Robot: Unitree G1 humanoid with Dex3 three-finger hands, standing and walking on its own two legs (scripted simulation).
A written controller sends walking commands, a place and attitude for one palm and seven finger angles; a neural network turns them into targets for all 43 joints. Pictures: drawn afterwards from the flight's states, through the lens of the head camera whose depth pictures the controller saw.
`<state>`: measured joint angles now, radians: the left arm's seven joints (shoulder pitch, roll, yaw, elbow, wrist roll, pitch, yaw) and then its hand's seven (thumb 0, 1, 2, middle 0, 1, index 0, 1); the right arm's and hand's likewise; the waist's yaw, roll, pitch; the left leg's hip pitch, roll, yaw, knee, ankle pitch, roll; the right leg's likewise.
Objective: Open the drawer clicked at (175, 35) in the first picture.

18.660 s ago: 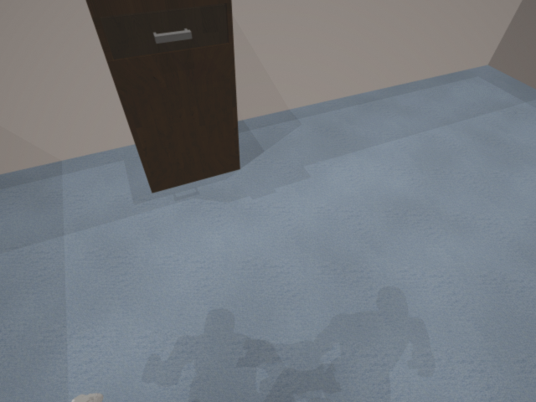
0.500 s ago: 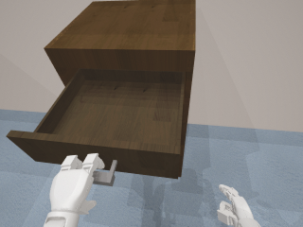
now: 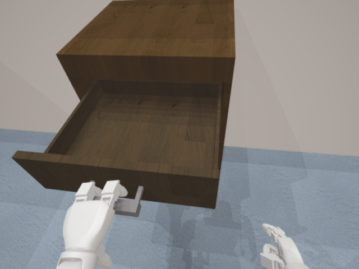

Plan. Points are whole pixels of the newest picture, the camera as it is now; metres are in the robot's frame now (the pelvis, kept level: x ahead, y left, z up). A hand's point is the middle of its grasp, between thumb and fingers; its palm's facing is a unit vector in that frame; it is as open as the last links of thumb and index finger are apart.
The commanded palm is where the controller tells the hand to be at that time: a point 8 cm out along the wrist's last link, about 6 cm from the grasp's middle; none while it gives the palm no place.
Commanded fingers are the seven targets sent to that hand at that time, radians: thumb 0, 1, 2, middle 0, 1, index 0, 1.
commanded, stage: lift the hand off the handle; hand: left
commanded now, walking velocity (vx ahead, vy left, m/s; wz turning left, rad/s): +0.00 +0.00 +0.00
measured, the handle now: (112, 196) +0.26 +0.18 +0.04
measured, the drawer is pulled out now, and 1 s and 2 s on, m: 0.30 0.30 0.30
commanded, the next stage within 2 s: draw the hand back to the body in 1.28 s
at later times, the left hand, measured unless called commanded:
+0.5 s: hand (99, 209) +0.21 +0.18 +0.08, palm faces +0.08 -0.18 -0.98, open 13.6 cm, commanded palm +0.19 +0.18 +0.15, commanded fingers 0.00 -0.50 0.30 -0.30 -1.20 -0.30 -1.20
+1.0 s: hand (84, 182) +0.23 +0.18 +0.16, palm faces +0.15 -0.19 -0.97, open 13.8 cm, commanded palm +0.19 +0.18 +0.22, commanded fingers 0.00 -0.50 0.30 -0.30 -1.20 -0.30 -1.20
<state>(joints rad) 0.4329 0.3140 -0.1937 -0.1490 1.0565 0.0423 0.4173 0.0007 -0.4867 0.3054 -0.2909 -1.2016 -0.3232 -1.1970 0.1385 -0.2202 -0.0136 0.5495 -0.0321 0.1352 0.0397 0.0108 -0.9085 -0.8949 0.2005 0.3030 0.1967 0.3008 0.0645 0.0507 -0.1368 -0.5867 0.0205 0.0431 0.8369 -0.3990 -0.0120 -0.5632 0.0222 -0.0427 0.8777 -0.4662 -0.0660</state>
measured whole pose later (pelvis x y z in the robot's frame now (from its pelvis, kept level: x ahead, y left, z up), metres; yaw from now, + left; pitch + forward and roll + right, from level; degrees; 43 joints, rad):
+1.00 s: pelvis +0.01 +0.01 +0.03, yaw +0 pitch +0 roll +1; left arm 0.33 0.42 -0.16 -0.50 0.90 0.20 0.06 0.00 -0.49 0.30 -0.32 -1.21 -0.33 -1.20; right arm 0.07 -0.24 0.04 0.55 0.02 0.17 0.05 0.01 -0.91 -0.90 0.20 0.30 0.20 0.30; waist 0.10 0.11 -0.07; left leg -0.26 0.02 0.05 0.55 -0.29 0.00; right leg -0.23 0.03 -0.04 0.57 -0.34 -0.05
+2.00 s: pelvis +0.01 +0.01 +0.04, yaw +1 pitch -1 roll +0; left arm 0.46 0.56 0.07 -0.57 0.77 0.07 0.01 0.00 -0.49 0.30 -0.32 -1.20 -0.32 -1.20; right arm 0.11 -0.27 0.04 0.53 0.03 0.13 0.01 0.01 -0.91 -0.90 0.20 0.30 0.20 0.30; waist 0.09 0.11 -0.04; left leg -0.25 0.01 0.03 0.53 -0.27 0.00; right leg -0.19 0.03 -0.05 0.52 -0.31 -0.04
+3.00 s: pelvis +0.02 +0.01 +0.04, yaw +2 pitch -3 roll +0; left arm 0.55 0.34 0.29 -0.52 -0.09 -0.08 0.12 0.01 0.85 0.88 -0.21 -0.33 -0.22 -0.33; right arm 0.17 -0.21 0.02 0.62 0.03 -0.07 -0.08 0.01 -0.91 -0.89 0.20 0.30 0.20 0.30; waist 0.06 0.06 0.00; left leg -0.14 0.01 0.00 0.47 -0.27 -0.01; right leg -0.07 0.03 -0.08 0.43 -0.31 -0.05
